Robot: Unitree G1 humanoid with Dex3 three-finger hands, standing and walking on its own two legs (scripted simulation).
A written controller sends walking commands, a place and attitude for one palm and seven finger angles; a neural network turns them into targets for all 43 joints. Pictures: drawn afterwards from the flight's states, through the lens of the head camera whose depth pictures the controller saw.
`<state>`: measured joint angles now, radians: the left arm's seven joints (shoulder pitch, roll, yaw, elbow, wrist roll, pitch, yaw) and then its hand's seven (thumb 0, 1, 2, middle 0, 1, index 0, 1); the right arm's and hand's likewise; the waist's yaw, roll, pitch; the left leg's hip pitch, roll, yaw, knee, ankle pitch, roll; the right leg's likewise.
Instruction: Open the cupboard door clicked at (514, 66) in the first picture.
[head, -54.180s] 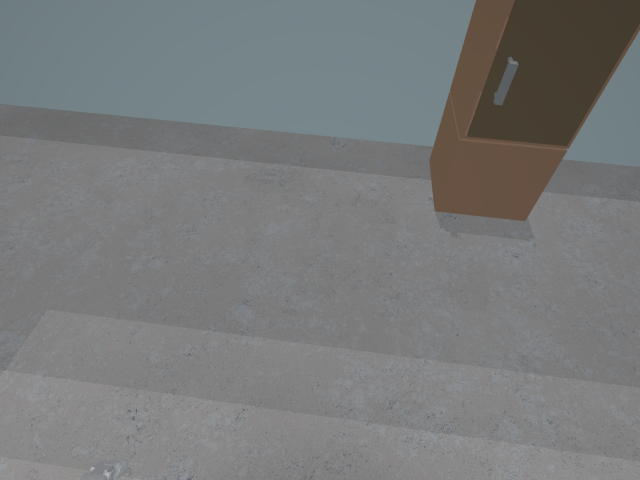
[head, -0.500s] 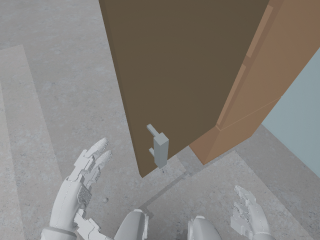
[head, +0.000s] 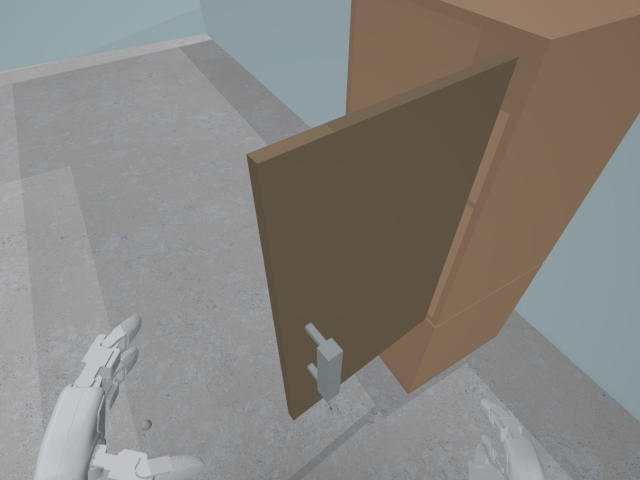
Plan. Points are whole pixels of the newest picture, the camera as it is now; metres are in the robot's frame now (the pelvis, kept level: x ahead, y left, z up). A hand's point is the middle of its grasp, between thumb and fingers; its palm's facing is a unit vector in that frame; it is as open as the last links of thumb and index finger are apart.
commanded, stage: draw the hand back to the body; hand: left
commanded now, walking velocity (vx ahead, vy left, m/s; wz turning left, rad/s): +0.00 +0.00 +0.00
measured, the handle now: (320, 361) +0.31 +0.03 -0.06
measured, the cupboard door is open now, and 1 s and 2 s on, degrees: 96 96 96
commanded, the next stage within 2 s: step back with the hand held close in 0.86 s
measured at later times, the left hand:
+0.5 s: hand (34, 309) +0.21 +0.26 +0.21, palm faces +0.46 -0.78 -0.42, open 8.9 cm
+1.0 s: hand (47, 318) +0.20 +0.24 +0.21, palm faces +0.46 -0.79 -0.39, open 7.4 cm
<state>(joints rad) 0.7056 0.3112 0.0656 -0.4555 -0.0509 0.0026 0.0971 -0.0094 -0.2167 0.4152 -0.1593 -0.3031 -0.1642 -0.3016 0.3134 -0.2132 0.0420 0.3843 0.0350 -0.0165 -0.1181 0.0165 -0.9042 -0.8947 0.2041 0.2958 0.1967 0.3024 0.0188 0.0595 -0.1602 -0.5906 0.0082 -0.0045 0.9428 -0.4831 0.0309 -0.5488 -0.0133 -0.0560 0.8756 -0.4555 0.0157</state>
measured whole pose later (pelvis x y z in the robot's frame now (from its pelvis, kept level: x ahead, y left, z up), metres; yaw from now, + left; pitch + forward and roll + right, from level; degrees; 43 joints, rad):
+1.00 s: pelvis +0.01 -0.02 +0.05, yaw -1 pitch -5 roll -1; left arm 0.46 0.34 0.34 -0.40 -0.06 -0.07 0.12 0.01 0.89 0.89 -0.21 -0.30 -0.21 -0.30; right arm 0.20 -0.22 0.02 0.64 0.00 -0.12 -0.08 0.02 -0.90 -0.89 0.20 0.30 0.20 0.30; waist 0.07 0.07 0.02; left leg -0.09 0.02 0.02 0.44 -0.27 0.00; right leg -0.07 0.01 -0.04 0.40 -0.25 -0.01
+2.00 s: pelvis -0.13 +0.00 +0.03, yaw +3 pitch -1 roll -1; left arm 0.51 0.40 0.46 -0.54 -0.01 -0.24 0.16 0.01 0.89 0.89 -0.21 -0.30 -0.21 -0.30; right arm 0.18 -0.22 -0.01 0.60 0.00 -0.10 -0.07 0.02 -0.90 -0.89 0.21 0.30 0.20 0.30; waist 0.02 0.00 0.08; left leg -0.49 -0.01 0.04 0.69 -0.33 0.04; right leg -0.42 0.01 0.03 0.58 -0.13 0.02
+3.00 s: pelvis -0.26 -0.07 +0.05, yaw -4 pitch +0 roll +2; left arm 0.54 0.37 0.41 -0.41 -0.02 -0.20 0.17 0.01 0.89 0.89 -0.21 -0.30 -0.21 -0.30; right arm 0.27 -0.22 -0.01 0.70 0.01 -0.11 -0.06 0.02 -0.90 -0.89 0.21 0.30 0.20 0.30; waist 0.02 0.00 -0.03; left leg -0.36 0.00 0.03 0.78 -0.33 0.01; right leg -0.22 0.02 -0.07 0.47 -0.26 -0.09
